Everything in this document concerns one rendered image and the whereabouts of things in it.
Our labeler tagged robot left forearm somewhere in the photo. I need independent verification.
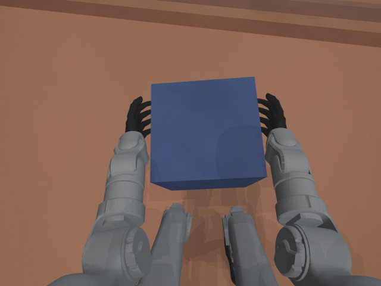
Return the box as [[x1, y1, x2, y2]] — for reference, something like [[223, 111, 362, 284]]
[[82, 131, 149, 271]]

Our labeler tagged robot left upper arm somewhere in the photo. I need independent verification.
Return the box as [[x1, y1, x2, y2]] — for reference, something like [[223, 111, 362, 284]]
[[47, 225, 152, 286]]

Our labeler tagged robot right upper arm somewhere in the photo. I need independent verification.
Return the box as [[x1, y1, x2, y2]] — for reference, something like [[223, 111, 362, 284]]
[[274, 223, 381, 286]]

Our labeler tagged robot left hand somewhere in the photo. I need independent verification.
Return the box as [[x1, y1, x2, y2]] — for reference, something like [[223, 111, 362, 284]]
[[125, 97, 151, 138]]

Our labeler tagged robot right hand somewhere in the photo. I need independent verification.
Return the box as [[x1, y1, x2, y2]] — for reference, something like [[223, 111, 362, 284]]
[[257, 93, 287, 137]]

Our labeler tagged robot left thigh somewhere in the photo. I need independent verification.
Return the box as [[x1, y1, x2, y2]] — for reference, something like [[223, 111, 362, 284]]
[[136, 207, 192, 286]]

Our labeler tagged robot right thigh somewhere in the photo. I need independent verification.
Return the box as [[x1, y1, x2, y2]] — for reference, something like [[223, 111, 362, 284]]
[[222, 211, 279, 286]]

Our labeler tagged robot thigh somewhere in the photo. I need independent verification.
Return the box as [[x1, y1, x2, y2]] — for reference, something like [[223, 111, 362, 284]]
[[222, 211, 279, 286], [136, 207, 192, 286]]

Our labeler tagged robot right forearm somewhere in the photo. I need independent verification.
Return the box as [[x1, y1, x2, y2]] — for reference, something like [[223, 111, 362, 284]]
[[265, 128, 352, 268]]

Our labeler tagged carton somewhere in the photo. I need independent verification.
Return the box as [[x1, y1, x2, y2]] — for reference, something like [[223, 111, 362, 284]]
[[150, 77, 267, 191]]

